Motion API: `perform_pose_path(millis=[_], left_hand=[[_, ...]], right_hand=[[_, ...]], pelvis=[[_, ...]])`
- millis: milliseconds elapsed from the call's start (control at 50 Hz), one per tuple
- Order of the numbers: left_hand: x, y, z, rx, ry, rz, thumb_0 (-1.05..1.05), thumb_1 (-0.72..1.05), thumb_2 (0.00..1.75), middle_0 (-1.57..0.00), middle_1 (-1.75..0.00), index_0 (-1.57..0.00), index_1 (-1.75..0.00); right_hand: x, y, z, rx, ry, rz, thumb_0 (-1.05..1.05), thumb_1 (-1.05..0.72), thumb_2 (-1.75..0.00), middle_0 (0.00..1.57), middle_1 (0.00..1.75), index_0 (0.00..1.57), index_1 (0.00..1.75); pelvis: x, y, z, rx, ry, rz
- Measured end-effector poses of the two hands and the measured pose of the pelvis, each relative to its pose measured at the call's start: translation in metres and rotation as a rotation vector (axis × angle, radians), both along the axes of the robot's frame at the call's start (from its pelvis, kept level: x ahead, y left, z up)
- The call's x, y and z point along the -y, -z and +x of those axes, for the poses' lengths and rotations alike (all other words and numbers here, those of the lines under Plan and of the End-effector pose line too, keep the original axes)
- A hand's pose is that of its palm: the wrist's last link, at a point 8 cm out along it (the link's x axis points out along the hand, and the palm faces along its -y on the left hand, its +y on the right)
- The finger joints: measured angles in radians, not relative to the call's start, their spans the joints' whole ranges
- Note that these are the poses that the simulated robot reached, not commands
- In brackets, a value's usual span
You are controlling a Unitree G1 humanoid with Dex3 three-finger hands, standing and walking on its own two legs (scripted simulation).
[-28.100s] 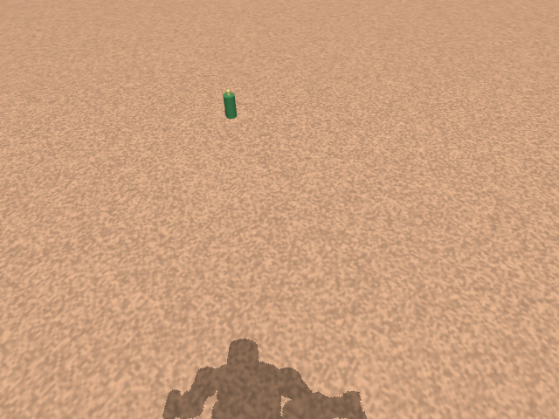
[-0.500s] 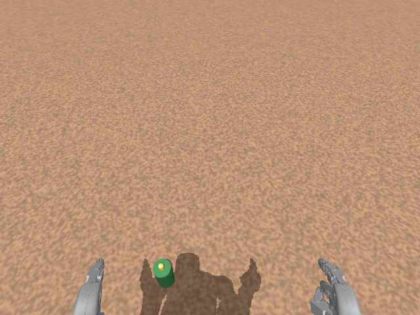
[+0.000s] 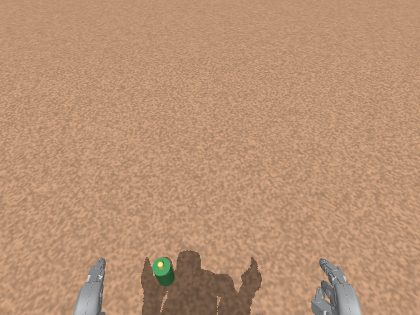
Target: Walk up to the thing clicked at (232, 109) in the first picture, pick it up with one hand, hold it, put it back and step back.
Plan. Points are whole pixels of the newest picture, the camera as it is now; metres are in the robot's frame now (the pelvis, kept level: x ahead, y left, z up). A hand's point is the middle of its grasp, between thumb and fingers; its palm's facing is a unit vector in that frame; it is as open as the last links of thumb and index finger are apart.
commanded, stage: home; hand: left
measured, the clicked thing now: (163, 270) +0.41 +0.21 -0.63
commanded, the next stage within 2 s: stand in 0.70 s
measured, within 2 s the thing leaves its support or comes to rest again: neither
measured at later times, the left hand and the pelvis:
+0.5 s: hand (121, 301) +0.18 +0.18 -0.06, palm faces +0.10 -0.96 -0.28, open 17.4 cm; pelvis +0.01 +0.00 +0.00, yaw +0 degrees
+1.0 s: hand (122, 305) +0.17 +0.18 -0.06, palm faces +0.10 -0.95 -0.28, open 15.4 cm; pelvis +0.00 +0.00 +0.00, yaw +0 degrees
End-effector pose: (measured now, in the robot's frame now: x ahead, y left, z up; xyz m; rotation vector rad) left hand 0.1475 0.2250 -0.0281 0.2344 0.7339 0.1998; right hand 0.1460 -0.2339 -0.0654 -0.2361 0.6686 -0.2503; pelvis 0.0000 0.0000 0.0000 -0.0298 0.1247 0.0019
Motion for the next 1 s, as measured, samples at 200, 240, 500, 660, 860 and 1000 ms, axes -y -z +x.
perform_pose_path(millis=[200,240,500,660,860,1000], left_hand=[[-0.0018,0.0018,-0.0003,-0.008,-0.006,-0.002,-0.01,-0.52,0.06,-0.06,-0.06,-0.06,-0.05],[-0.0026,0.0008,0.0014,-0.003,-0.005,0.000,-0.01,-0.53,0.06,-0.06,-0.06,-0.06,-0.05],[-0.0046,0.0007,0.0070,-0.001,-0.003,-0.003,-0.01,-0.53,0.06,-0.06,-0.06,-0.06,-0.05],[-0.0057,0.0012,0.0066,-0.002,-0.003,-0.004,-0.01,-0.52,0.06,-0.06,-0.06,-0.06,-0.05],[-0.0050,0.0007,0.0038,-0.001,-0.004,0.000,-0.01,-0.51,0.07,-0.07,-0.07,-0.07,-0.06],[-0.0025,0.0006,0.0013,-0.002,-0.005,-0.001,-0.01,-0.28,0.31,-0.15,-0.20,-0.15,-0.19]], right_hand=[[-0.0023,-0.0003,0.0044,0.003,-0.003,-0.001,0.01,-0.90,-0.90,0.21,0.30,0.20,0.30],[-0.0030,0.0000,0.0048,0.002,-0.003,-0.001,0.01,-0.90,-0.90,0.21,0.30,0.20,0.30],[-0.0052,0.0012,0.0053,-0.008,0.004,0.000,0.01,-0.90,-0.90,0.21,0.30,0.20,0.30],[-0.0057,0.0000,0.0057,-0.004,0.004,-0.002,0.01,-0.90,-0.90,0.21,0.30,0.20,0.30],[-0.0056,0.0002,0.0042,0.001,-0.001,0.002,0.01,-0.90,-0.90,0.21,0.30,0.20,0.30],[-0.0038,0.0007,0.0021,0.000,-0.004,0.002,0.01,-0.90,-0.90,0.21,0.30,0.20,0.30]], pelvis=[[-0.0011,0.0001,0.0026,-0.002,-0.002,-0.002],[-0.0014,0.0001,0.0032,-0.003,-0.002,-0.002],[-0.0043,-0.0002,0.0079,-0.004,0.001,-0.004],[-0.0054,-0.0002,0.0077,-0.002,0.001,-0.005],[-0.0042,-0.0001,0.0051,0.001,0.001,-0.003],[-0.0022,-0.0001,0.0031,0.000,0.000,-0.001]])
